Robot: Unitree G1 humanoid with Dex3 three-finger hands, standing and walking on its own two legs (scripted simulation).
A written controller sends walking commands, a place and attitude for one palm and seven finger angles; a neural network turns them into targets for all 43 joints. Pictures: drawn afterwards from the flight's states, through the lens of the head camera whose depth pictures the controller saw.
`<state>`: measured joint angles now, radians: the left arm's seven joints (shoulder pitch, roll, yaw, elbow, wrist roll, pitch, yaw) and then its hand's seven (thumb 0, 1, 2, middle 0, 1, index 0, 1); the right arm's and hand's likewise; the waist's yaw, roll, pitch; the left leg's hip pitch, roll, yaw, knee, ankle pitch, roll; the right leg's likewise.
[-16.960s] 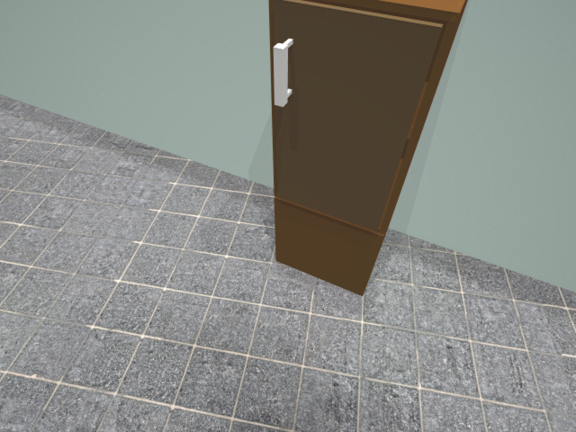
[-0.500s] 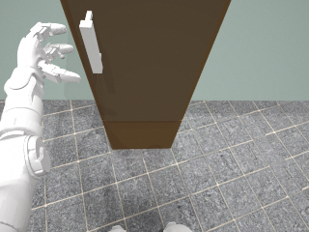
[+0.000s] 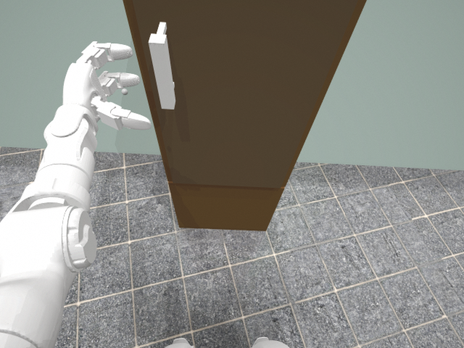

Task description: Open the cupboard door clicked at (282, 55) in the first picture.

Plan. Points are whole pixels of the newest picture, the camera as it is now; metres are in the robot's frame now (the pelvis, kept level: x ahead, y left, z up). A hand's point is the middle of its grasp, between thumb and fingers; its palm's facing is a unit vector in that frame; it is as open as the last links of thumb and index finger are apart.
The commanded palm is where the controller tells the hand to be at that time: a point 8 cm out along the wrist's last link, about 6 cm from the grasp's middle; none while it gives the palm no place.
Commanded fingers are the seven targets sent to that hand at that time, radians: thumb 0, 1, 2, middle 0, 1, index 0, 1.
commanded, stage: move the hooked fingers beside the handle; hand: left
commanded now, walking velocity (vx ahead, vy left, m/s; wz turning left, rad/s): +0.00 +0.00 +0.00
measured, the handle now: (165, 67) +0.57 +0.09 +0.14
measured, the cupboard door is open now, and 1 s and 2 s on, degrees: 0 0 1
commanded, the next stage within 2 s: slide the fingers in behind the handle in 0.32 s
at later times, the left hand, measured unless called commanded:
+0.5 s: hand (120, 89) +0.52 +0.16 +0.14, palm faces -0.09 -1.00 +0.01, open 14.0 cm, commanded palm +0.50 +0.19 +0.14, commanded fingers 0.00 -0.50 0.30 -0.30 -1.20 -0.30 -1.20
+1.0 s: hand (148, 91) +0.51 +0.11 +0.14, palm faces -0.09 -1.00 +0.00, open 14.0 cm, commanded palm +0.50 +0.16 +0.14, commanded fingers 0.00 -0.50 0.30 -0.30 -1.20 -0.30 -1.20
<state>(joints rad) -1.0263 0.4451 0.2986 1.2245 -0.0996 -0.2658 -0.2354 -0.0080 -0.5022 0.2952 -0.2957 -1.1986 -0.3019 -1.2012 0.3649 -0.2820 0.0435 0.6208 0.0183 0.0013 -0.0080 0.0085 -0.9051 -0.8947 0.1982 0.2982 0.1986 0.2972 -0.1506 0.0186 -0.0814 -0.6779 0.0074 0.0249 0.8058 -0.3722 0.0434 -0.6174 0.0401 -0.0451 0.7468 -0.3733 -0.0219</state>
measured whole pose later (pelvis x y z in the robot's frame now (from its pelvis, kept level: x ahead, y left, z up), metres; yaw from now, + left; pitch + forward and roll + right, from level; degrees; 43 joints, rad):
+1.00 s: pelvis +0.00 +0.00 +0.00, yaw +0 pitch +14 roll -2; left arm -1.03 0.38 0.26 1.21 -0.09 -0.28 -0.16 -0.01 -0.50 0.30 -0.30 -1.20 -0.30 -1.20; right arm 0.41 -0.27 0.04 0.64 0.01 0.00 0.01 0.01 -0.90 -0.89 0.20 0.30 0.20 0.30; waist -0.15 0.03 -0.08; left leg -0.69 0.01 0.03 0.81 -0.38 0.04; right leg -0.63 0.04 -0.04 0.76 -0.38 -0.03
